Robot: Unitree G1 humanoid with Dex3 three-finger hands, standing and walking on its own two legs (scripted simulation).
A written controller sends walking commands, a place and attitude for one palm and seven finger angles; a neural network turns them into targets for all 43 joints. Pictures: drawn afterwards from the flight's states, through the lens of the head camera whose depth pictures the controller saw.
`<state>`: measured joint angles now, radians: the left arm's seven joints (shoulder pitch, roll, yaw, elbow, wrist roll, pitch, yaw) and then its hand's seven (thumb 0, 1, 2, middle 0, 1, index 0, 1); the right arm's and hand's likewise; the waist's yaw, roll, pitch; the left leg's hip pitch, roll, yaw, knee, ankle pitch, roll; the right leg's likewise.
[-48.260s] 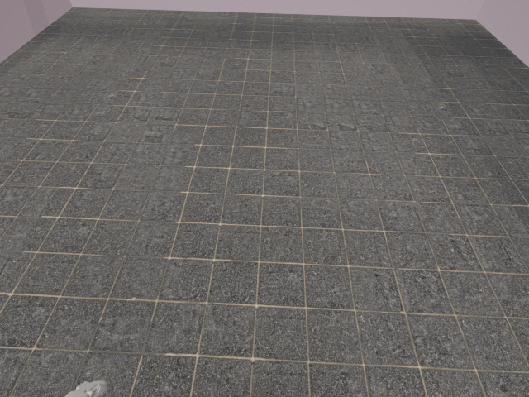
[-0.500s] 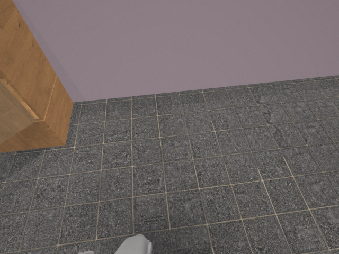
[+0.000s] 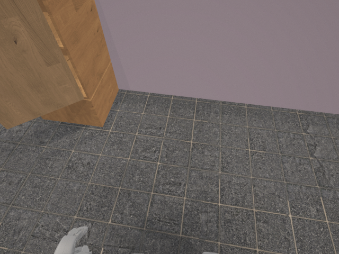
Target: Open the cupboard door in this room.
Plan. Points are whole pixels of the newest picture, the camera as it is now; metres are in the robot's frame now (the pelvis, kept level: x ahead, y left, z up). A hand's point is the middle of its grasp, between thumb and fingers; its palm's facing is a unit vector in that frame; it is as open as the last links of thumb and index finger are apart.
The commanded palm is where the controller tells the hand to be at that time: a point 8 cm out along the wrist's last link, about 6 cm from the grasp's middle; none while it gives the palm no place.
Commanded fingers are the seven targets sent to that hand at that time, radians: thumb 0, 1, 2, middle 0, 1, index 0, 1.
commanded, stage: turn to face it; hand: left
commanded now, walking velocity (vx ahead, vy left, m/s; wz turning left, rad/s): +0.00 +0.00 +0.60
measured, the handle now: out of the picture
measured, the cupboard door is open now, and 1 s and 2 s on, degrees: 41 41 41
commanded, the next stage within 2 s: take the last steps up to it in 0.80 s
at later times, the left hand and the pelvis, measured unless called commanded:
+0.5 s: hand out of the picture -0.02 +0.21 -0.19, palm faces +0.35 -0.90 -0.26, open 7.4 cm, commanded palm none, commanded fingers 0.00 0.90 0.90 -0.20 -0.30 -0.20 -0.30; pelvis +0.01 -0.01 -0.01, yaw +19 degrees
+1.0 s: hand out of the picture -0.02 +0.14 -0.16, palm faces +0.51 -0.83 -0.22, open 7.3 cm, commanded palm none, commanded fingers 0.00 0.90 0.90 -0.20 -0.30 -0.20 -0.30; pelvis +0.04 -0.04 +0.01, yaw +30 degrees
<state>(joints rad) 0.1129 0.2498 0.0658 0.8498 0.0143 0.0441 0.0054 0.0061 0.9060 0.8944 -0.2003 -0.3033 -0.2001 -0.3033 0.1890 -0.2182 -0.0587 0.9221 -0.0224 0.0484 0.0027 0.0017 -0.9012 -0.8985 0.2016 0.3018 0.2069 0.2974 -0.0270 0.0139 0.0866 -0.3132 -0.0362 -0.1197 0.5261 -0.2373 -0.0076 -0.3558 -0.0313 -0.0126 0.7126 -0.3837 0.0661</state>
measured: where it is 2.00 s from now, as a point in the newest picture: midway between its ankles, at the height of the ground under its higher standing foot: (141, 243)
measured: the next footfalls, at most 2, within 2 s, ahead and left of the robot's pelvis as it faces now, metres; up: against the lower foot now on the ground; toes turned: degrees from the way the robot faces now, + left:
right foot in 0.04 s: +0.04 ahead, -0.13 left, +0.00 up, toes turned +0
left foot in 0.42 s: +0.02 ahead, +0.12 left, +0.00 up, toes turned +22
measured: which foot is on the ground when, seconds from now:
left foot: down 0.00-0.04, up 0.06-0.40, down 0.42-0.76, up 0.78-1.00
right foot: up 0.00-0.02, down 0.04-0.40, up 0.42-0.74, down 0.76-1.00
